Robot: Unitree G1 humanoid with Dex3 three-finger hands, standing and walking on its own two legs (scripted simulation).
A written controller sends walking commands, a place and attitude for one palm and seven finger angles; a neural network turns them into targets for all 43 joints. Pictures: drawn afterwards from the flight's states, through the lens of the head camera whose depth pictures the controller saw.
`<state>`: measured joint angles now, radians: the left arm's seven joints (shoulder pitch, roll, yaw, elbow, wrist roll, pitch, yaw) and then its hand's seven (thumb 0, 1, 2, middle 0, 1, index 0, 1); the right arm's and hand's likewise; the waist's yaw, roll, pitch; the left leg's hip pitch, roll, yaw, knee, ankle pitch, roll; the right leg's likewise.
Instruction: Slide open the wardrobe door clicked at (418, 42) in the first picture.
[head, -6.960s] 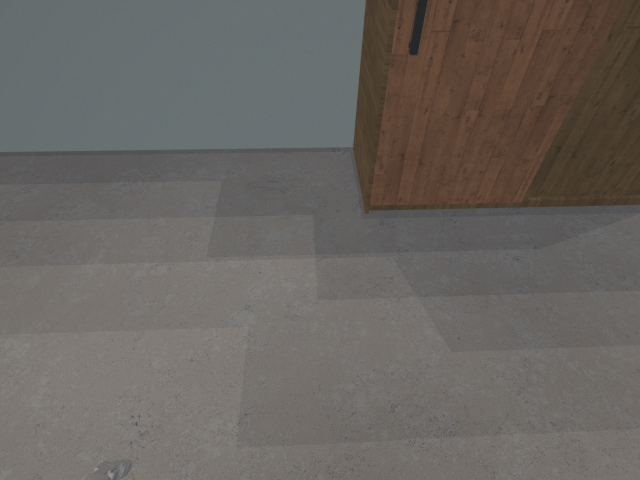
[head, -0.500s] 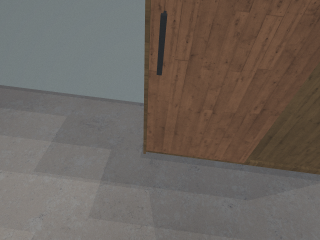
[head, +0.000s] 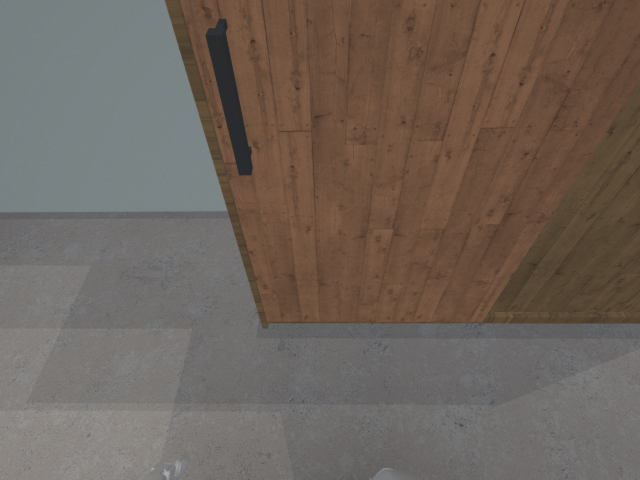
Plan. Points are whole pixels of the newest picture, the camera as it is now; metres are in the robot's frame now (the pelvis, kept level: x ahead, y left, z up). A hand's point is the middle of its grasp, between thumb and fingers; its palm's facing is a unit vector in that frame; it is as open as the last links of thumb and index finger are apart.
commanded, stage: take the last steps up to it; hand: left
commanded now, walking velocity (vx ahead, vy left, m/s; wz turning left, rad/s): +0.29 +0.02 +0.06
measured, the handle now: (235, 104) +0.65 +0.16 +0.12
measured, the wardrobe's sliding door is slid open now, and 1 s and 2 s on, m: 0.00 0.00 0.00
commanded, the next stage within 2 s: come to a stop and stand still in 0.36 s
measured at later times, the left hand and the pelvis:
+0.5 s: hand out of the picture +0.08 +0.19 -0.17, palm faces +0.11 -0.98 -0.13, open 7.4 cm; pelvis +0.15 +0.04 +0.01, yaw +0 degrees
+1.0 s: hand (207, 417) +0.23 +0.19 -0.15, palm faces +0.05 -0.97 -0.24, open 7.4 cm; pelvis +0.16 +0.00 +0.01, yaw +1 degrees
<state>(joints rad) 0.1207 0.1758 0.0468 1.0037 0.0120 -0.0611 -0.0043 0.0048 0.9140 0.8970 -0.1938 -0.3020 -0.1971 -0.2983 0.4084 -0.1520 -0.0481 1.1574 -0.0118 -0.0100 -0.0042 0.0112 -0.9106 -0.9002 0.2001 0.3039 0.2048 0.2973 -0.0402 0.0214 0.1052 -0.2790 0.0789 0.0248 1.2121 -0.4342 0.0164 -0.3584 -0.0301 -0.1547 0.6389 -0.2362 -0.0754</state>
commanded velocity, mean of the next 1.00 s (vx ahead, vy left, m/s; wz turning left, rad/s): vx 0.01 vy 0.01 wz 0.02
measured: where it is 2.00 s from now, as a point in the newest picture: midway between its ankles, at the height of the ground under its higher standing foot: outside the picture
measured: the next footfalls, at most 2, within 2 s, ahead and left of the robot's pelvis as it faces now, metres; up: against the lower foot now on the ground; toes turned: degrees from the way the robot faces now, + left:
left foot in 0.42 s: +0.23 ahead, +0.14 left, +0.00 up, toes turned +9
right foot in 0.74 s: +0.21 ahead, -0.10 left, +0.00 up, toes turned -3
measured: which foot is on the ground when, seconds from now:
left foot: up 0.00-0.40, down 0.42-0.80, up 0.82-1.00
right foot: down 0.00-0.42, up 0.44-0.72, down 0.74-1.00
